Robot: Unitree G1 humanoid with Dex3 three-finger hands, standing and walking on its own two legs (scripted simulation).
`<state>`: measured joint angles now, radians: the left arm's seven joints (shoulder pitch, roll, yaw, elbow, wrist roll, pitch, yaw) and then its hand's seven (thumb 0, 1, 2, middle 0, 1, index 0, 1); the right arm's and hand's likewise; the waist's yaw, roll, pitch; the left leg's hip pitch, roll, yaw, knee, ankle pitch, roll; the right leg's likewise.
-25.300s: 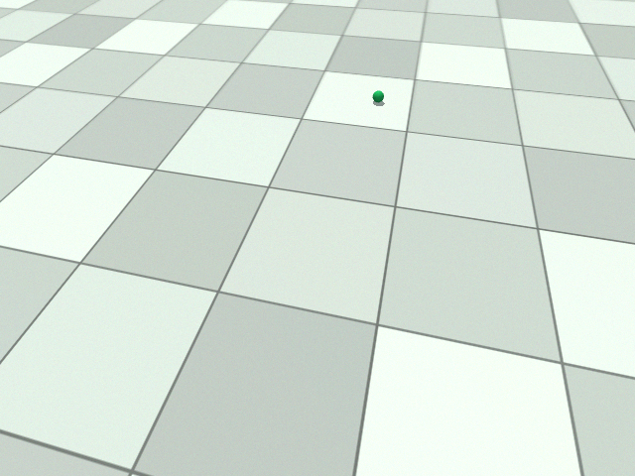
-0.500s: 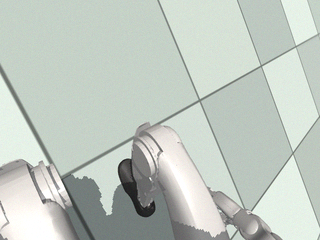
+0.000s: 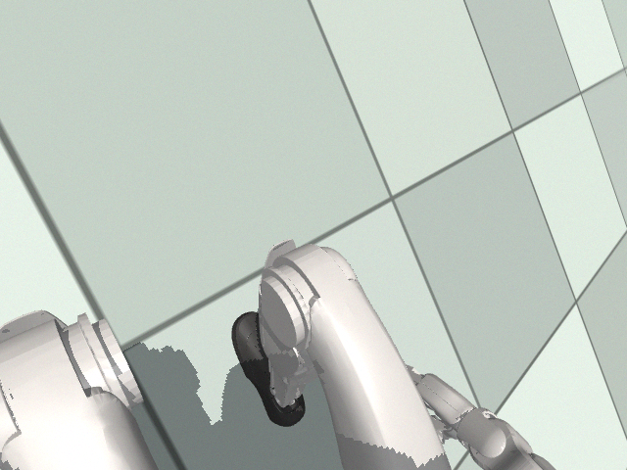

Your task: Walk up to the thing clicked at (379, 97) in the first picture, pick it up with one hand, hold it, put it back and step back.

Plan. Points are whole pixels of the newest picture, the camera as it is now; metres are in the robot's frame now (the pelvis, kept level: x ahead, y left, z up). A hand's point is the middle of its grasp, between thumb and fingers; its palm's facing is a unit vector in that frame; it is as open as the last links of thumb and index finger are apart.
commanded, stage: close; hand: left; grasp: from above
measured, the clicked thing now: out of the picture +0.43 +0.42 -0.27
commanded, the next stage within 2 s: settle in 0.74 s
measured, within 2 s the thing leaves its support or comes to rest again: leaves its support in 1.12 s
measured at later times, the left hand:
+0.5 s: hand out of the picture +0.41 +0.40 -0.25, palm faces -0.42 -0.19 -0.89, open 9.0 cm
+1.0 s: hand out of the picture +0.41 +0.40 -0.24, palm faces -0.41 -0.21 -0.89, open 7.6 cm
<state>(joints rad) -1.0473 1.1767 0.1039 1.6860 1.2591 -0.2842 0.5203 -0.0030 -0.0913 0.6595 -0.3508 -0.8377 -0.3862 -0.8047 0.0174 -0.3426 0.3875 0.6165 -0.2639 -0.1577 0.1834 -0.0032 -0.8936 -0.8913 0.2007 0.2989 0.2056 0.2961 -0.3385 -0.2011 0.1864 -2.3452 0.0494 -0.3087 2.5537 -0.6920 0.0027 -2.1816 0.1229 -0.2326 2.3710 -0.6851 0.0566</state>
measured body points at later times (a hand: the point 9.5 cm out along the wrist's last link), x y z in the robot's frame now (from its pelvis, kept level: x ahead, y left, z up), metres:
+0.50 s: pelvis +0.00 +0.00 +0.00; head +0.26 +0.17 +0.32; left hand +0.43 +0.41 -0.19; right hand +0.11 -0.24 -0.05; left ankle +0.07 +0.13 -0.27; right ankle +0.11 -0.11 -0.27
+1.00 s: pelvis +0.00 +0.00 +0.00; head +0.26 +0.17 +0.32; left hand +0.43 +0.41 -0.19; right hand +0.11 -0.24 -0.05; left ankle +0.07 +0.13 -0.27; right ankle +0.11 -0.11 -0.27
